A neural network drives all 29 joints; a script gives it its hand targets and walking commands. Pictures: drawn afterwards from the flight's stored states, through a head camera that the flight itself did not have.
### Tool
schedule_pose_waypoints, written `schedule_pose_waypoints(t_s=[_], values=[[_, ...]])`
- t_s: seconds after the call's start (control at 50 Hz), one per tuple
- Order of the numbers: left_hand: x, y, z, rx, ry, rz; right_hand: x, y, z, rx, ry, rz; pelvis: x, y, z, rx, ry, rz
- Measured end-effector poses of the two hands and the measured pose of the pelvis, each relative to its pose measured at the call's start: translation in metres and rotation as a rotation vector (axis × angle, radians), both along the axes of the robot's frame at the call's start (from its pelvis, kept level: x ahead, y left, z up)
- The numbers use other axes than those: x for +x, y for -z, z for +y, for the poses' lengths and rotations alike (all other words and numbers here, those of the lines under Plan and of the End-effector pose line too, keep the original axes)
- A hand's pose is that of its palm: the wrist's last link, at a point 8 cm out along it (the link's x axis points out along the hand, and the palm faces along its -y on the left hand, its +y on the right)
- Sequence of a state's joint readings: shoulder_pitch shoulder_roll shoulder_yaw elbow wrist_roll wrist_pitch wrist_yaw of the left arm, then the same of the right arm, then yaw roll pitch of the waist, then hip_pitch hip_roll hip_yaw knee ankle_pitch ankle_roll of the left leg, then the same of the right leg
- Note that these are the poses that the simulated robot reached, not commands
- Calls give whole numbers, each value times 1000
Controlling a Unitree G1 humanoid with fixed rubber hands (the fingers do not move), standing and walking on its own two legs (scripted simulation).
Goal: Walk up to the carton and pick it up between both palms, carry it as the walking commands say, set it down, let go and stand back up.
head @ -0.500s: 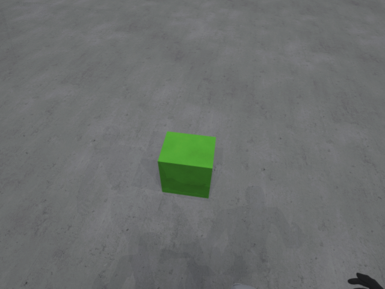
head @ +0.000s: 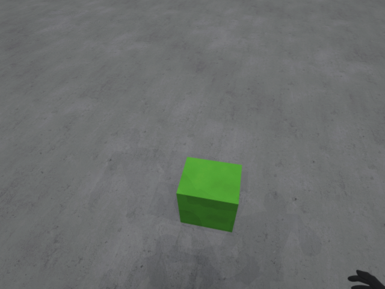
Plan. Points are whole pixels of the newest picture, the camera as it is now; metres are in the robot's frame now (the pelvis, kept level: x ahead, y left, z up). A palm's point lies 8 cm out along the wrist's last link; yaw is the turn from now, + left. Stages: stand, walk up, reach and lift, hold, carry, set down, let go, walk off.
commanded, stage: walk up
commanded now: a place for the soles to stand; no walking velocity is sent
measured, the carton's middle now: (209, 195) +0.68 -0.04 -0.60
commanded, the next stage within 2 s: none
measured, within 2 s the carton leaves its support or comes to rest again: neither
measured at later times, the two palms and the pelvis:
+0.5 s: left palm (59, 242) +0.25 +0.34 -0.06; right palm (361, 276) +0.19 -0.33 -0.10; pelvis +0.13 +0.00 -0.01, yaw -3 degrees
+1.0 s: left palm (69, 232) +0.28 +0.33 -0.07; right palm (339, 223) +0.29 -0.31 -0.06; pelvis +0.16 +0.01 +0.03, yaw -2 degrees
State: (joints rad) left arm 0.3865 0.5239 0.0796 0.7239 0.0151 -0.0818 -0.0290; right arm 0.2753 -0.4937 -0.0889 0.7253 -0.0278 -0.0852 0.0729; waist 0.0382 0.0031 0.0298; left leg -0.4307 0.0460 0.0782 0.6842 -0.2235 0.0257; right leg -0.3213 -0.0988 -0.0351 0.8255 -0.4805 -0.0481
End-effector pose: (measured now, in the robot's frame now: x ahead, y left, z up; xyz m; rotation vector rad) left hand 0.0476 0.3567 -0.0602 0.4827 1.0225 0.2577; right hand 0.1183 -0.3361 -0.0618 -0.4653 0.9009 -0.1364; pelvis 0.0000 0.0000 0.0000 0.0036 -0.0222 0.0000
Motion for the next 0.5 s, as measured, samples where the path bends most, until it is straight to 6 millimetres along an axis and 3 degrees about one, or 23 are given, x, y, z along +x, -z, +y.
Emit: schedule_pose_waypoints(t_s=[0.08, 0.18, 0.24, 0.3, 0.42, 0.5], values=[[41, 12, -7, -40, 27, 21, 5, -11, -2, -26, 69, -4, 26, -4, 5, 10, 21, 1], [100, 11, -26, -88, 94, 21, -5, -16, -12, -46, 133, 67, 58, -13, 4, 5, 36, 1], [137, 6, -36, -81, 122, -4, -5, -7, -20, -41, 165, 116, 77, -12, -1, -4, 39, -1], [167, 7, -39, -39, 134, -48, 8, 12, -25, -28, 174, 143, 93, 0, -9, -2, 41, -2], [191, -4, -29, 2, 105, -72, 53, 30, -5, 12, 152, 148, 115, 1, -5, 0, 44, -3], [201, 3, -17, 1, 94, -57, 73, 36, 7, 12, 143, 140, 127, 6, 4, 7, 45, 3]])
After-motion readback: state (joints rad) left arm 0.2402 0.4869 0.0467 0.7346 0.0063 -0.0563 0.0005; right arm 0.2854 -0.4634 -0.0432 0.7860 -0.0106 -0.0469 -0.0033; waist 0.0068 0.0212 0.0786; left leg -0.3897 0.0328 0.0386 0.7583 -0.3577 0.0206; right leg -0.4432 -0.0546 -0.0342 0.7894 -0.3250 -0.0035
